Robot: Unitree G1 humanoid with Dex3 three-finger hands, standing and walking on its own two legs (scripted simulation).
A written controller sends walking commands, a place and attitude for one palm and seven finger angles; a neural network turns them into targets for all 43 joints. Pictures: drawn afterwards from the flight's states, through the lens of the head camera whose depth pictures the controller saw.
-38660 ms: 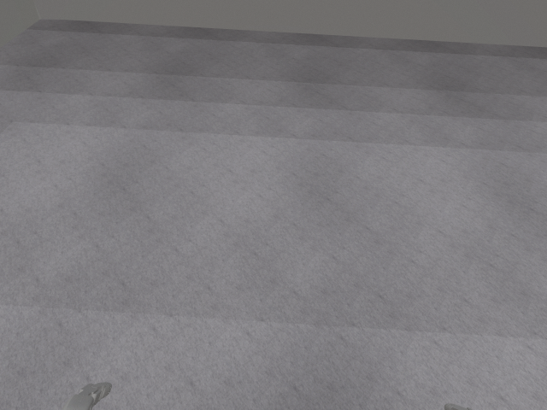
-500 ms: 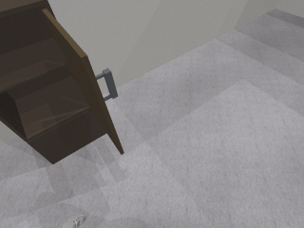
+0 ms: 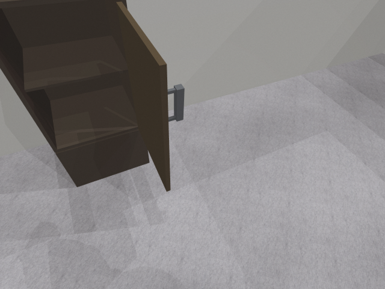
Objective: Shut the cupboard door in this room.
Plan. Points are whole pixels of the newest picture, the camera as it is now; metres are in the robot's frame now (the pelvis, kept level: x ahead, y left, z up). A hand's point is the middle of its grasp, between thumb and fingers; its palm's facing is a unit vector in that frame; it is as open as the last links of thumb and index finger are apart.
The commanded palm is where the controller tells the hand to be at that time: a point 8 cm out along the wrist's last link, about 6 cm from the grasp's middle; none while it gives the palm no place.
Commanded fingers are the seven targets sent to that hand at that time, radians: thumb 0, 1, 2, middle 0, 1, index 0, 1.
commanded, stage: turn or walk to find it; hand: left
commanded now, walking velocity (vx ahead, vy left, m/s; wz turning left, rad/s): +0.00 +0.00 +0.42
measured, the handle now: (172, 105) +0.60 +0.12 +0.01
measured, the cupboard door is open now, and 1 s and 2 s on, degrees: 90 90 90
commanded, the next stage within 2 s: stand and wait in 1.06 s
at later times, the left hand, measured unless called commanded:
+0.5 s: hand out of the picture -0.02 +0.17 -0.16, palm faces +0.23 -0.94 -0.25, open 7.4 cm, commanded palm none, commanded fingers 0.00 0.90 0.90 -0.20 -0.30 -0.20 -0.30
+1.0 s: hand out of the picture -0.03 +0.23 -0.16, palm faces +0.40 -0.88 -0.25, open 7.4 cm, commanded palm none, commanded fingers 0.00 0.90 0.90 -0.20 -0.30 -0.20 -0.30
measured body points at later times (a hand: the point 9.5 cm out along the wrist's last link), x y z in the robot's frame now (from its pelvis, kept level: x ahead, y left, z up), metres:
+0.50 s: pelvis -0.02 -0.02 +0.00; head +0.02 -0.03 +0.45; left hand -0.03 +0.22 -0.14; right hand +0.08 -0.26 -0.16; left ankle -0.08 +0.11 -0.68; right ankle -0.01 -0.13 -0.74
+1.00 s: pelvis -0.03 +0.00 +0.00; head +0.01 +0.02 +0.45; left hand -0.05 +0.28 -0.14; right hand +0.11 -0.20 -0.15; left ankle -0.07 +0.10 -0.74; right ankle +0.02 -0.13 -0.70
